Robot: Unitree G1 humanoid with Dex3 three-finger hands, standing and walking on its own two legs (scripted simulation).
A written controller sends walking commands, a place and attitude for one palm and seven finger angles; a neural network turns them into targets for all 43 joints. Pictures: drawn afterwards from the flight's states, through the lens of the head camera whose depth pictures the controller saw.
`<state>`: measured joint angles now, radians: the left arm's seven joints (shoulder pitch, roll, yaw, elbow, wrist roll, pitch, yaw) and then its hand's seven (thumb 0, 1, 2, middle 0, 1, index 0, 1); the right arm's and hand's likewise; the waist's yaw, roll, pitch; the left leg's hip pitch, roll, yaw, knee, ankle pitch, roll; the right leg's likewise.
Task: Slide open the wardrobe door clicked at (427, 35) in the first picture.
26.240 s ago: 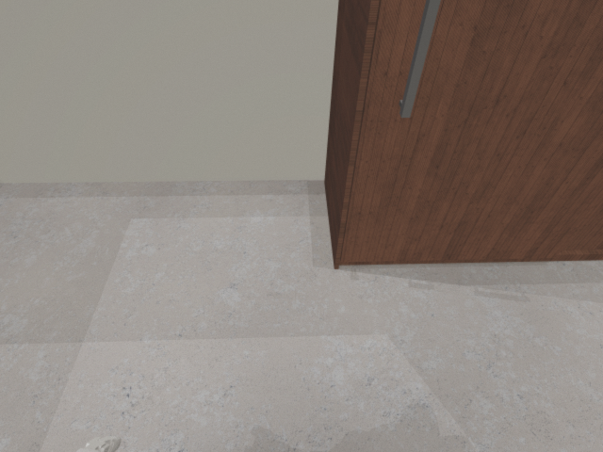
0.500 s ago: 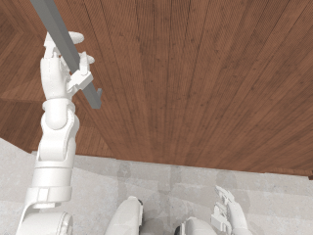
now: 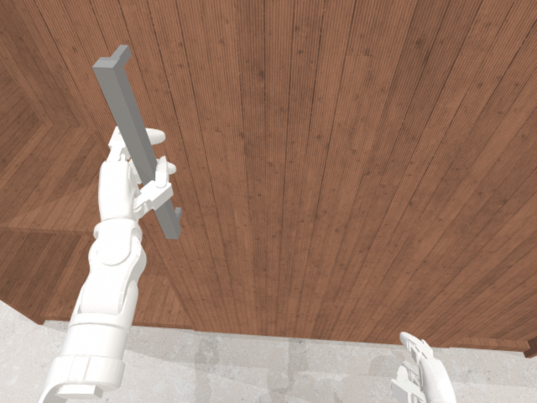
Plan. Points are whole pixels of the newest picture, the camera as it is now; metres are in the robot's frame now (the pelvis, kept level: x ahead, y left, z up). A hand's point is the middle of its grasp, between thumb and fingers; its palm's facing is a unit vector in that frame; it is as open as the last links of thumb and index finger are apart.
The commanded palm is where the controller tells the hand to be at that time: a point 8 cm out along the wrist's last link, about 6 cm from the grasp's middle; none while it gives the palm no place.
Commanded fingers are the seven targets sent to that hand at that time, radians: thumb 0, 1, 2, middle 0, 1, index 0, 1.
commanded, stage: loosen the grip on the handle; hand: left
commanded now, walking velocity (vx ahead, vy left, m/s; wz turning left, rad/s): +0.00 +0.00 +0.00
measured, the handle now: (153, 161) +0.41 +0.22 +0.14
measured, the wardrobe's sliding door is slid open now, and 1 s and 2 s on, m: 0.58 0.58 0.58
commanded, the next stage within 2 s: slip the hand off the handle in 0.64 s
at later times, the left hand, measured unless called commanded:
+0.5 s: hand (161, 184) +0.36 +0.19 +0.14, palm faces +0.28 -0.95 -0.13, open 13.2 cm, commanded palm +0.32 +0.23 +0.13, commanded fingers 0.00 -0.55 0.20 -0.28 -1.18 -0.28 -1.18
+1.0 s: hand (141, 191) +0.35 +0.21 +0.14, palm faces +0.33 -0.94 -0.13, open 14.8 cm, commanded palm +0.31 +0.27 +0.13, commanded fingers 0.00 -0.55 0.20 -0.25 -1.15 -0.25 -1.15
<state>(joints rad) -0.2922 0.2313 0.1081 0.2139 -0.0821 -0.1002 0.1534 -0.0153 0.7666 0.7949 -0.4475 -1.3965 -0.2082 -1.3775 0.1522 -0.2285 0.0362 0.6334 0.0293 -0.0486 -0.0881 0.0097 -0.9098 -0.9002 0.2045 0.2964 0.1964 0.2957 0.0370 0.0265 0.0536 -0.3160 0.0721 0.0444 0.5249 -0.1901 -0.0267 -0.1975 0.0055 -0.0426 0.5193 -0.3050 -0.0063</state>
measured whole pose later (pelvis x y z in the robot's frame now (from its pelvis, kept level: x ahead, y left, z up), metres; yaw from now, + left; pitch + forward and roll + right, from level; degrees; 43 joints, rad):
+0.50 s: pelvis -0.01 +0.00 -0.01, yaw +0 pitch +0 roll +0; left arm -0.33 0.27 0.19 0.30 -0.05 -0.06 0.13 0.00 -0.39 0.28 -0.40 -1.32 -0.31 -1.30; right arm 0.26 -0.26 -0.01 0.71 0.02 -0.11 -0.03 0.01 -0.91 -0.90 0.20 0.30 0.20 0.30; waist -0.03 0.00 -0.02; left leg -0.40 0.07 0.04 0.63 -0.22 -0.02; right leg -0.30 0.00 -0.04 0.66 -0.36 -0.01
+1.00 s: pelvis +0.01 +0.00 -0.01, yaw +0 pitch +0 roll +0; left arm -0.19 0.25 0.22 0.18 -0.07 -0.09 0.12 -0.02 -0.55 0.20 -0.27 -1.15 -0.24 -1.14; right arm 0.21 -0.22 0.01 0.69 0.01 -0.08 -0.05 0.01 -0.91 -0.90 0.21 0.30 0.20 0.30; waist 0.01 0.02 -0.03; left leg -0.37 0.06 0.05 0.61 -0.24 -0.02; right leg -0.26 -0.01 -0.03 0.64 -0.38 -0.01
